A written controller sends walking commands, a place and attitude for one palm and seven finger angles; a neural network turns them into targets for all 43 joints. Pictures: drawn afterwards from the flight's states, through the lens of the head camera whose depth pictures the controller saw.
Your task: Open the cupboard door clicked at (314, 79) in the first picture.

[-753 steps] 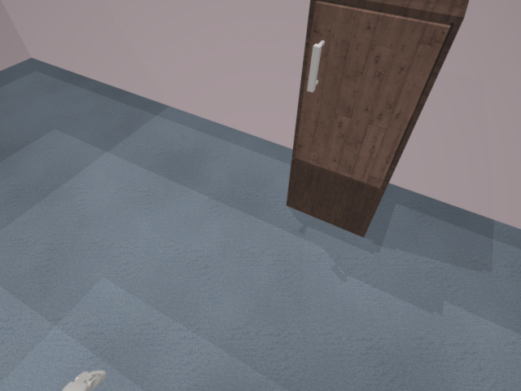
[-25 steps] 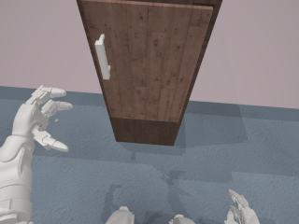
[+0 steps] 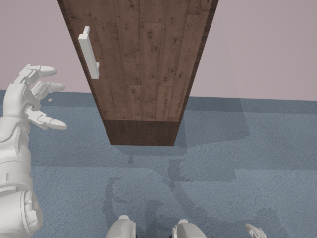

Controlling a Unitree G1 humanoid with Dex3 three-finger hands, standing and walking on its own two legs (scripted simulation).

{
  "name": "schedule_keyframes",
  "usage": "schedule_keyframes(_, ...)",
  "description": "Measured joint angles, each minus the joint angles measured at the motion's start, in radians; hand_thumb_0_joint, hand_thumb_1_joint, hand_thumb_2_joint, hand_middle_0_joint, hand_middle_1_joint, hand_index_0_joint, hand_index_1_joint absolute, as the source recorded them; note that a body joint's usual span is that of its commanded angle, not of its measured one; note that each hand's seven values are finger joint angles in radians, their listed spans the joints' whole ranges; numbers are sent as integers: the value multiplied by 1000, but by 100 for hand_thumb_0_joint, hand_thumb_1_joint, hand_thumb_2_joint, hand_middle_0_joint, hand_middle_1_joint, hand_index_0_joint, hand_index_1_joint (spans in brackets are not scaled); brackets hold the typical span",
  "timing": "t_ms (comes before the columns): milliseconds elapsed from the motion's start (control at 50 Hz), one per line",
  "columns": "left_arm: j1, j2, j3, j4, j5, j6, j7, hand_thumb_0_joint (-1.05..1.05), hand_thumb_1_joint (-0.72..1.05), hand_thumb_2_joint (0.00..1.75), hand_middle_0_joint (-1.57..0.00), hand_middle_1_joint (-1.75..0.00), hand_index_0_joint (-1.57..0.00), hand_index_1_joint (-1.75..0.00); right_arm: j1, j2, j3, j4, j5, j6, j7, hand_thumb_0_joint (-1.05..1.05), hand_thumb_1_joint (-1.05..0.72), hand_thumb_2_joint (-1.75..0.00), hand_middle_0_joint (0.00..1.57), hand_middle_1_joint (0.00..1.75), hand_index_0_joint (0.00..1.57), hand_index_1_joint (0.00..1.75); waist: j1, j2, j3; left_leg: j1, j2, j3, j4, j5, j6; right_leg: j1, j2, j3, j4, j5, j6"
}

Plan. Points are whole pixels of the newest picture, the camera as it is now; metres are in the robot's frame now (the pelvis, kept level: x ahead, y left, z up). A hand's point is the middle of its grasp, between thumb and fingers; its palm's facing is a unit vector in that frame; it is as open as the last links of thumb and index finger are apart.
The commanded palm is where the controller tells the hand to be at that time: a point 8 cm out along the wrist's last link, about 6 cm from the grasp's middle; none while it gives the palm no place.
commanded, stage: move the hooked fingers beside the handle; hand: left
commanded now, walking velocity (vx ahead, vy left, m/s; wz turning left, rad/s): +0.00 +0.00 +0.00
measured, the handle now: (91, 54) +0.61 +0.20 +0.06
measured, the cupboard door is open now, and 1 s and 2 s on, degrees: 0 0 0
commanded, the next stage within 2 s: slide the fingers in behind the handle in 1.60 s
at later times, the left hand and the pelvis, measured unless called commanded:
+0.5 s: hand (58, 74) +0.51 +0.26 +0.08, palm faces -0.02 -1.00 -0.01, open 13.9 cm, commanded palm +0.50 +0.30 +0.07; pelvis -0.01 +0.01 -0.02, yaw -2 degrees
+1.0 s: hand (69, 60) +0.57 +0.25 +0.07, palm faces -0.02 -1.00 -0.01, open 13.9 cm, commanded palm +0.55 +0.28 +0.06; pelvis +0.01 +0.02 -0.02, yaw -3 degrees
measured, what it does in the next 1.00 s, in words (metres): stands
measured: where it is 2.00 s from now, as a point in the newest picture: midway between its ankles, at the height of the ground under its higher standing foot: outside the picture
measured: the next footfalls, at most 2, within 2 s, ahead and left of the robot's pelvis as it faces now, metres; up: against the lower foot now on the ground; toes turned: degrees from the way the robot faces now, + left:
none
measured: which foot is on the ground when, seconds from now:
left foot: down 0.00-1.00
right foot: down 0.00-1.00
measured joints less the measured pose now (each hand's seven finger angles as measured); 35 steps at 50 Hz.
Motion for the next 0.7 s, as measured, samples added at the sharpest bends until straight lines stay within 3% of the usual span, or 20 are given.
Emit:
schedule_keyframes(240, -190, 98, 11, 209, 46, -4, -15, -1, -50, 30, -30, -120, -30, -120, 34, -11, 6, 7, -4, 55, 9, 0, -90, -90, 20, 30, 21, 30, -34, 5, -5, -85, 8, -3, 45, -9, 3, -81, 8, -2, 34, -2, 2)
schedule_keyframes(360, -289, 149, 41, 268, 75, -16, -3, -1, -50, 30, -30, -120, -31, -120, 40, -12, 14, 15, -10, 71, 9, 0, -90, -90, 20, 30, 21, 30, -65, -1, 0, -151, 15, -6, 82, -17, 6, -144, 14, -4, 62, -5, 4)
schedule_keyframes(520, -395, 233, 48, 328, 119, 18, 5, -1, -49, 30, -30, -120, -31, -120, 65, -16, 25, 8, -20, 97, 12, 0, -90, -90, 20, 30, 21, 30, -104, 8, 7, -215, 21, -10, 111, -26, 13, -197, 20, -7, 71, -3, 12)
schedule_keyframes(700, -504, 279, 46, 374, 147, 45, 25, -1, -50, 30, -30, -120, -30, -120, 89, -9, 39, 11, -35, 123, 21, 0, -90, -90, 20, 30, 21, 30, -137, 17, 5, -263, 20, -12, 123, -34, 24, -236, 20, -8, 66, -2, 22)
